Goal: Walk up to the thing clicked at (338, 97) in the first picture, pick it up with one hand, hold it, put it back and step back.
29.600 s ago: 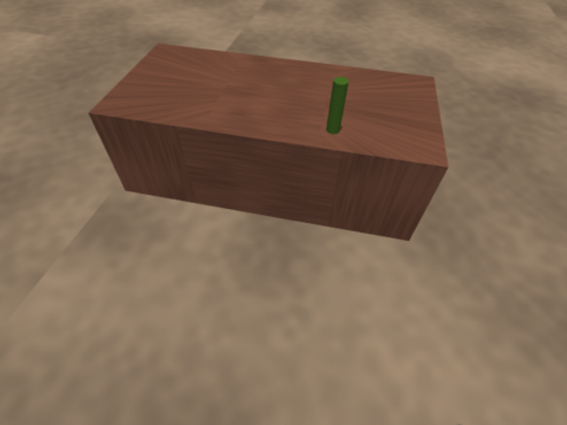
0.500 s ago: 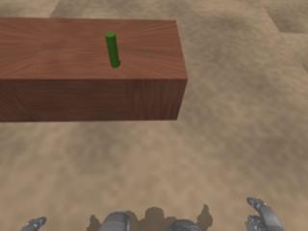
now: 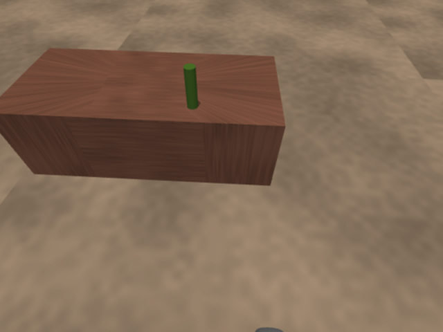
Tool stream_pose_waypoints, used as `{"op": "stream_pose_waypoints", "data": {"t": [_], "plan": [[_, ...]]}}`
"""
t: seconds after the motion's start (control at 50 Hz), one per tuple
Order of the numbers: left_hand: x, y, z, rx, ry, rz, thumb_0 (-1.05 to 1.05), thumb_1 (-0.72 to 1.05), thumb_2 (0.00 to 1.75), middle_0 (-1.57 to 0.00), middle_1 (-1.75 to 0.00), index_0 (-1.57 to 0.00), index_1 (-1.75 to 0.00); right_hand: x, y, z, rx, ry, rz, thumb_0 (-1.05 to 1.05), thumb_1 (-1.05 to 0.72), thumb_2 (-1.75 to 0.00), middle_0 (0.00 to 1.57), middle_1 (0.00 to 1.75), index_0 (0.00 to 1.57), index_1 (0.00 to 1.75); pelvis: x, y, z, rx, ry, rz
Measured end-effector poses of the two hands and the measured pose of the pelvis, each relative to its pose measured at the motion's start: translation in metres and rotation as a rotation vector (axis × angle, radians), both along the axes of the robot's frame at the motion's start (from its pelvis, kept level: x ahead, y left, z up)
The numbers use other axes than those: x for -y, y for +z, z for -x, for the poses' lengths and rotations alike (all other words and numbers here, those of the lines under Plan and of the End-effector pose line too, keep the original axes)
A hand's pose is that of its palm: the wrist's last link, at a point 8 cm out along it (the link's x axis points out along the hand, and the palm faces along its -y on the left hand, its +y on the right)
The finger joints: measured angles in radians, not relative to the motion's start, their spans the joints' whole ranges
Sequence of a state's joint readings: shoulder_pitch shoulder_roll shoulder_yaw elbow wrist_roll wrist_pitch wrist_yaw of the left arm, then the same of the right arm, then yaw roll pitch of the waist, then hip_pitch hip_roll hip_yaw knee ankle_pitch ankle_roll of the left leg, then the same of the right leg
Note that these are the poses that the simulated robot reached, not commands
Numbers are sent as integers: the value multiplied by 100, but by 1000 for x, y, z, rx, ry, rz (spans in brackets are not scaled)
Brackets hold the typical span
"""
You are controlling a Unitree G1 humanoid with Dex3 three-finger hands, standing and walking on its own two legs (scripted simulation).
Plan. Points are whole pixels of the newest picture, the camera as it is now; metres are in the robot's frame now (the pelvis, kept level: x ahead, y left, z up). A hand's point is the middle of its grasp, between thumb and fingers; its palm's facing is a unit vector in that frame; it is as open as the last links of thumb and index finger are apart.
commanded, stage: step back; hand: left
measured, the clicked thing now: (191, 87) +1.10 +0.12 -0.21
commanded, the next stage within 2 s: stand in 0.92 s
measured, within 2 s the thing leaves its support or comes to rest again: neither
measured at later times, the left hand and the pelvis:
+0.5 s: hand out of the picture +0.10 +0.29 -0.15, palm faces +0.01 -0.93 -0.36, open 7.4 cm; pelvis +0.04 +0.02 +0.00, yaw +0 degrees
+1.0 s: hand out of the picture +0.15 +0.27 -0.14, palm faces -0.03 -0.94 -0.34, open 7.4 cm; pelvis +0.05 +0.02 +0.02, yaw -1 degrees
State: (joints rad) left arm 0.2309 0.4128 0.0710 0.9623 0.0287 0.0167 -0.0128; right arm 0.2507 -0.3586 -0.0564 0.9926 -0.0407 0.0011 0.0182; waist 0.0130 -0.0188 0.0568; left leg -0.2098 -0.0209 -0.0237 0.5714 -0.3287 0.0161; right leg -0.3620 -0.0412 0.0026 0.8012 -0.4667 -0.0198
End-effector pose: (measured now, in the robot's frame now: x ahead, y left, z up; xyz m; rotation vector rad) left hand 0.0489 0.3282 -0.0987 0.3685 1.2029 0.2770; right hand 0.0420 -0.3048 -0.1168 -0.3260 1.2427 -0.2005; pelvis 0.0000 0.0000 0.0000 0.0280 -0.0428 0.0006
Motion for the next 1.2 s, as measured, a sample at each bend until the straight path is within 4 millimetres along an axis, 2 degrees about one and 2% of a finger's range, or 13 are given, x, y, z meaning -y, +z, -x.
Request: {"op": "stream_pose_waypoints", "data": {"t": [0.1,0.22,0.32,0.46,0.6,0.76,0.84,0.94,1.2], "plan": [[13,-5,-9,20,-18,17,1,90,90,-20,-30,-20,-30,5,-1,-8,35,-8,-10,1,-90,-90,20,30,21,30,8,-2,-3,11,-13,24],[27,-5,-14,63,-5,44,0,90,90,-20,-30,-20,-30,9,1,-32,37,21,10,1,-90,-90,20,30,21,30,7,0,-9,7,9,35],[17,-8,-18,41,5,57,0,90,90,-20,-30,-20,-30,3,7,-51,45,48,30,0,-90,-90,20,30,20,30,-5,1,-17,-3,22,26],[0,-19,-40,5,2,69,0,90,90,-20,-30,-20,-30,-19,8,-68,52,27,33,0,-90,-90,20,30,20,30,-19,-1,-31,-1,-1,32],[-2,-14,-66,16,-12,69,0,90,90,-20,-30,-20,-30,-38,12,-97,85,27,-7,0,-90,-90,20,30,21,30,-21,6,-43,-7,-10,39],[1,-4,-88,37,-38,64,0,90,90,-20,-30,-20,-30,-41,16,-120,121,17,-25,0,-90,-90,20,30,21,30,-22,11,-46,-8,-20,34],[4,-2,-93,39,-48,66,0,90,90,-20,-30,-20,-30,-39,18,-120,123,6,-22,0,-90,-90,20,30,21,30,-22,13,-47,-6,-27,32],[6,-2,-95,32,-55,76,0,90,90,-20,-30,-20,-30,-35,20,-111,101,-8,-14,0,-90,-90,20,30,20,30,-23,15,-47,-6,-31,30],[15,-2,-83,-7,-61,96,0,90,90,-20,-30,-20,-30,-28,20,-78,42,-37,-13,0,-90,-90,20,30,20,30,-21,20,-45,4,-23,29]]}}
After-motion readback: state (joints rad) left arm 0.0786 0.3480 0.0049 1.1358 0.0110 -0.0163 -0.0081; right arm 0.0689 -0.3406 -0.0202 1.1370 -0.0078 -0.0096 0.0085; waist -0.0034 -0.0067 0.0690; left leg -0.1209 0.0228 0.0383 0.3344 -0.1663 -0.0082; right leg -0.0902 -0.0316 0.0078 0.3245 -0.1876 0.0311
